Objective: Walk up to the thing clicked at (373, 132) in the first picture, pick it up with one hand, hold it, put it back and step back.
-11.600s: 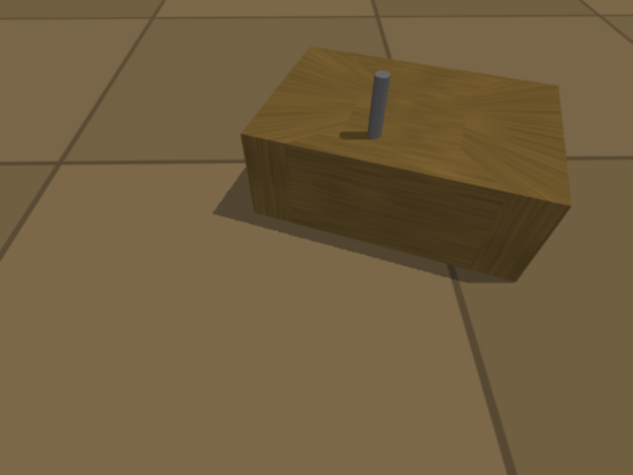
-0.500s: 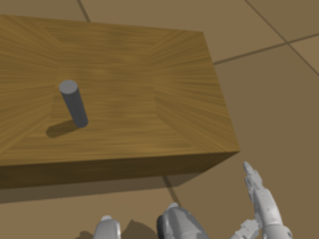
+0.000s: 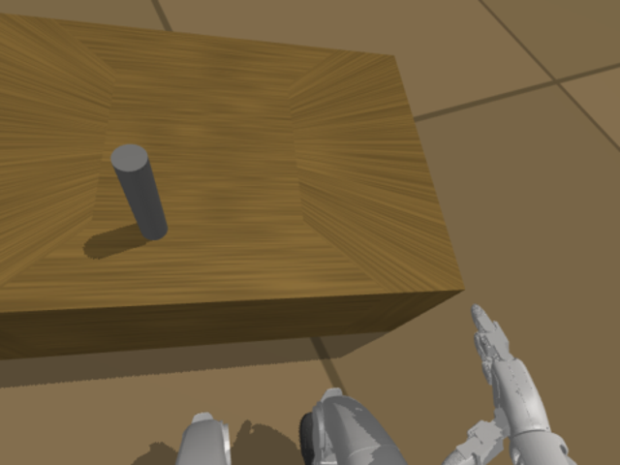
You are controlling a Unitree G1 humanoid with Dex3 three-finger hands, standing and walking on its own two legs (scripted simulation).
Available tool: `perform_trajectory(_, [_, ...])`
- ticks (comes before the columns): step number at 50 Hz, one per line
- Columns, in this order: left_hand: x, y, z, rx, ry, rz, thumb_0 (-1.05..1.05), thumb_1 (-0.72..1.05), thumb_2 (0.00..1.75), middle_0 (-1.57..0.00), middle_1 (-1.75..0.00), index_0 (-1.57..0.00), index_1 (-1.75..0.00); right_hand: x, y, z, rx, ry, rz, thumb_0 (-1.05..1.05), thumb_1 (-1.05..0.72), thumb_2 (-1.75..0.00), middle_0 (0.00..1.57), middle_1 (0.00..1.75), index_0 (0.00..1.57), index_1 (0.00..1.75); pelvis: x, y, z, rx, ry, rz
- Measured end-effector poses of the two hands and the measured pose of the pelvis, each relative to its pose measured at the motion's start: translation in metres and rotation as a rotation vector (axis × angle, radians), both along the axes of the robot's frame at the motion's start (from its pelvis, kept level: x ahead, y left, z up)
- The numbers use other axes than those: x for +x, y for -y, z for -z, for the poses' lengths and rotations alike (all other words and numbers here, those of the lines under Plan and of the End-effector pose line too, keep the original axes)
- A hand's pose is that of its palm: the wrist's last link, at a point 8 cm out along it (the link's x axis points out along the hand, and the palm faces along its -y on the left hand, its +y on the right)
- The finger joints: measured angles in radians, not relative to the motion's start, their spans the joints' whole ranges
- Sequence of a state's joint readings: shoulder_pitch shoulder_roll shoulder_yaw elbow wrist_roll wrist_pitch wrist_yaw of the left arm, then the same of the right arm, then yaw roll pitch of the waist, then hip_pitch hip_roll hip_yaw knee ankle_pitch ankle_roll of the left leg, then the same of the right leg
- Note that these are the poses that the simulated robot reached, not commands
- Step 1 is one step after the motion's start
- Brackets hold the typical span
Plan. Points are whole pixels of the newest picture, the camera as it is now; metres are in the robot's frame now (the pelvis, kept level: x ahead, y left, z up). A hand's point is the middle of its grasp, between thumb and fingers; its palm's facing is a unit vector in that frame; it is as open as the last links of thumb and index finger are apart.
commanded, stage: go down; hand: left
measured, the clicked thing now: (143, 198) +0.55 +0.20 -0.16
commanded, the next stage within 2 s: none
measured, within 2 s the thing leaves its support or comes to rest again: neither
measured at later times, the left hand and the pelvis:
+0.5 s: hand out of the picture +0.46 +0.39 +0.09, palm faces +0.24 -0.97 +0.01, open 17.3 cm; pelvis +0.00 +0.00 +0.00, yaw +0 degrees
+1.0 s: hand out of the picture +0.45 +0.39 +0.10, palm faces +0.25 -0.97 +0.00, open 17.3 cm; pelvis +0.00 +0.00 +0.00, yaw +0 degrees
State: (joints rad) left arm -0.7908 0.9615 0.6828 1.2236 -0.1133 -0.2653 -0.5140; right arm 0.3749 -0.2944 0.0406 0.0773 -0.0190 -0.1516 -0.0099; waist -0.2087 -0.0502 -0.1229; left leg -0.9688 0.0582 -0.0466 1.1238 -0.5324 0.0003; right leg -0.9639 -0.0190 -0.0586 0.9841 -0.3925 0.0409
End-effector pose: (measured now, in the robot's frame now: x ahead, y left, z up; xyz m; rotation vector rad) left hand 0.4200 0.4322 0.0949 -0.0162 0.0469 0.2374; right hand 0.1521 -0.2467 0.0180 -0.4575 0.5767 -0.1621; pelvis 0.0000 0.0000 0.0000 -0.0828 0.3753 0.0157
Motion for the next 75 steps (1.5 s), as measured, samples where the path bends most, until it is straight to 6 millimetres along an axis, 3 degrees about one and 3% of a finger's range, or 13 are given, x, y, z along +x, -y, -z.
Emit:
perform_trajectory(13, [0.009, -0.002, -0.018, 0.016, -0.001, -0.013, -0.01, -0.51, 0.09, -0.05, -0.06, -0.05, -0.06, -0.006, 0.002, -0.002, 0.003, 0.005, 0.036, -0.01, 0.53, -0.05, 0.06, 0.05, 0.06, 0.06, 0.001, -0.002, -0.002, -0.002, 0.004, 0.007])
perform_trajectory(26, [0.004, -0.001, 0.002, 0.002, -0.011, -0.002, -0.01, -0.5, 0.08, -0.04, -0.06, -0.04, -0.06, -0.001, -0.004, -0.003, 0.0, -0.007, -0.005, -0.01, 0.54, -0.05, 0.06, 0.05, 0.06, 0.06, 0.003, -0.002, 0.0, -0.001, -0.005, 0.004])
perform_trajectory(38, [0.004, -0.004, -0.021, 0.018, -0.005, -0.01, -0.01, -0.5, 0.09, -0.05, -0.07, -0.05, -0.07, -0.002, -0.002, -0.004, 0.011, 0.006, 0.025, -0.01, 0.53, -0.05, 0.06, 0.05, 0.06, 0.06, 0.003, -0.003, -0.005, -0.004, 0.015, 0.002])
perform_trajectory(49, [0.001, -0.005, -0.009, 0.01, -0.002, -0.011, -0.01, -0.51, 0.08, -0.04, -0.06, -0.05, -0.06, -0.007, -0.005, -0.002, 0.01, 0.004, 0.0, -0.01, 0.54, -0.05, 0.06, 0.05, 0.06, 0.06, -0.004, -0.002, 0.0, 0.001, 0.002, 0.004])
perform_trajectory(60, [0.007, -0.006, -0.024, 0.024, 0.003, -0.012, -0.01, -0.51, 0.08, -0.05, -0.07, -0.05, -0.06, -0.01, -0.001, -0.007, -0.008, 0.016, 0.033, -0.01, 0.53, -0.05, 0.06, 0.05, 0.06, 0.06, -0.004, -0.003, -0.002, -0.004, 0.012, 0.004])
perform_trajectory(75, [0.001, -0.009, -0.015, 0.017, 0.001, -0.006, -0.01, -0.5, 0.08, -0.04, -0.07, -0.05, -0.06, -0.006, -0.011, -0.003, 0.013, -0.007, 0.005, -0.01, 0.54, -0.05, 0.06, 0.05, 0.06, 0.06, 0.001, -0.006, -0.003, -0.003, 0.01, 0.005])
